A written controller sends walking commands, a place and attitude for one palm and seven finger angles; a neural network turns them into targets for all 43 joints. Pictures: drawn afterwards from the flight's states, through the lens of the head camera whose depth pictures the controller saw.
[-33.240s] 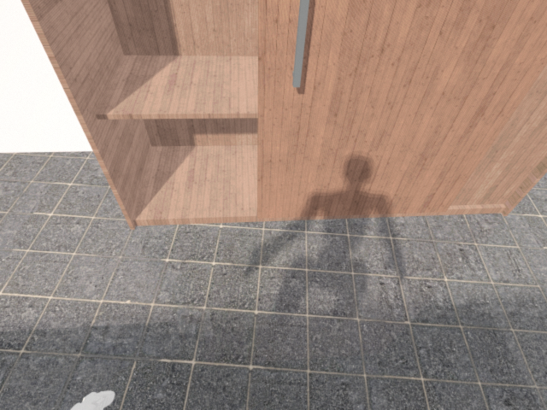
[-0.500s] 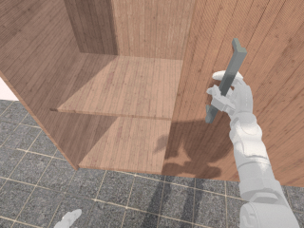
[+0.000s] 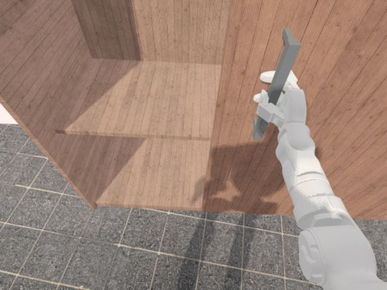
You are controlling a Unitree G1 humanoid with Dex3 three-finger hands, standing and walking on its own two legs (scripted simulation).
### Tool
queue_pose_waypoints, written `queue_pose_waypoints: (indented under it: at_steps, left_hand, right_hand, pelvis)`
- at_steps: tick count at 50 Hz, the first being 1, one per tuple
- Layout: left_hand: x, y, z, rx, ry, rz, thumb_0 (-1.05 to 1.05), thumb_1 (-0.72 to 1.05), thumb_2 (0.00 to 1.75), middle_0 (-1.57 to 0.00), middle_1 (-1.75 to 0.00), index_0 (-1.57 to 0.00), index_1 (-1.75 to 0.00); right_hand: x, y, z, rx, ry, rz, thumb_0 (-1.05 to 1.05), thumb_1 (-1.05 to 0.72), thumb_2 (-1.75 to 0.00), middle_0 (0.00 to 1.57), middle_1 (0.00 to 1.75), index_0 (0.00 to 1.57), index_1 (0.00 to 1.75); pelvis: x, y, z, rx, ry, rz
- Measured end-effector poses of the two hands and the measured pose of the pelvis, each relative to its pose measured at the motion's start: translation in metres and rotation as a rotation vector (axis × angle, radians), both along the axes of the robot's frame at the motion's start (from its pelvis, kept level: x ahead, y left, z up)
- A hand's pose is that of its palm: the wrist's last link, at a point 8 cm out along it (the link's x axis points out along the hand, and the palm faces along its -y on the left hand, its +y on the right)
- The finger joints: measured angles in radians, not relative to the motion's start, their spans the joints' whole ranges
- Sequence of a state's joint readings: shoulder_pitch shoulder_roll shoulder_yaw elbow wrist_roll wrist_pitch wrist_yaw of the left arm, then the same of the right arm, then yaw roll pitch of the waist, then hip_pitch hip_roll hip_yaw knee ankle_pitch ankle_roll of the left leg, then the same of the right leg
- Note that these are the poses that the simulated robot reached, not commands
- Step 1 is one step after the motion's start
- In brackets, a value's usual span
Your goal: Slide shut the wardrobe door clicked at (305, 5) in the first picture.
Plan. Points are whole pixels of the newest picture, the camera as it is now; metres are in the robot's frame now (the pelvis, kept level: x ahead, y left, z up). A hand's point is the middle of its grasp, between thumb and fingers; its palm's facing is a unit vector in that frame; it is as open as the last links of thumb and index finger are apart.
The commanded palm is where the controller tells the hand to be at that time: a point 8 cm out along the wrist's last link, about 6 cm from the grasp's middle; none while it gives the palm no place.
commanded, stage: tug the door sideways, standing still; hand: right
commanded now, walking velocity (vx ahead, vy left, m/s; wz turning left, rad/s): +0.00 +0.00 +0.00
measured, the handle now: (269, 92) +0.52 -0.11 +0.13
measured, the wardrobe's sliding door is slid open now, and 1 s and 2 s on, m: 0.56 0.55 0.35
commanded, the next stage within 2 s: step sideways, sliding the door along in 0.26 s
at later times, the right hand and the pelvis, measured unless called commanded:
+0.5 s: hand (263, 107) +0.46 -0.09 +0.13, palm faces -0.02 +0.99 -0.12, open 5.7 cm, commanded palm +0.45 -0.13 +0.13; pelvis +0.00 -0.01 +0.00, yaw +2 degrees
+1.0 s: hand (255, 106) +0.47 -0.08 +0.13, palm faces +0.15 +0.98 -0.13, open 6.2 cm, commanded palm +0.44 -0.05 +0.13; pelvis +0.03 +0.09 +0.00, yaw -5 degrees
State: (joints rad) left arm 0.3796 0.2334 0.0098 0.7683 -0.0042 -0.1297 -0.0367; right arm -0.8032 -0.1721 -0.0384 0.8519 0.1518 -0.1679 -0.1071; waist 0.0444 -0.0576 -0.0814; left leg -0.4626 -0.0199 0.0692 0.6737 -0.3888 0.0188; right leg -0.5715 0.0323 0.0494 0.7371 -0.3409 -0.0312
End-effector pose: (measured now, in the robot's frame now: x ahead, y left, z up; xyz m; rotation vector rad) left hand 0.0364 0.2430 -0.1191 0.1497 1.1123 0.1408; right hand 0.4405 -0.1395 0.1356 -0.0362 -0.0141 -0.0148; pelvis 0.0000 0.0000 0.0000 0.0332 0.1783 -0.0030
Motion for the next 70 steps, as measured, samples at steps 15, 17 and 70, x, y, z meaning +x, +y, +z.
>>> queue_pose_waypoints:
  at_steps: [15,17,70]
  left_hand:
    - [0.010,-0.004,0.004,0.011,-0.053,-0.026,0.01,0.91,0.90,-0.20,-0.30,-0.20,-0.30]
    - [0.015,-0.006,0.004,0.009,-0.065,-0.033,0.01,0.91,0.90,-0.20,-0.30,-0.20,-0.30]
    - [0.297,0.122,0.025,-0.049,-0.280,-0.334,0.01,0.91,0.90,-0.19,-0.30,-0.19,-0.30]
  right_hand:
    - [0.001,-0.001,0.000,0.002,-0.006,0.016,0.01,-0.79,-0.81,0.34,1.40,0.27,1.40]
    - [0.001,-0.001,0.000,0.002,-0.007,0.017,0.01,-0.79,-0.82,0.34,1.40,0.27,1.40]
    - [-0.007,0.071,-0.002,-0.075,-0.093,-0.313,0.02,-0.76,-0.87,0.45,1.40,0.14,1.40]
  pelvis:
    - [-0.003,-0.006,-0.001,0.005,0.006,-0.002]
    - [-0.003,-0.006,-0.001,0.005,0.007,-0.003]
    - [0.103,0.188,0.010,-0.039,-0.194,-0.142]
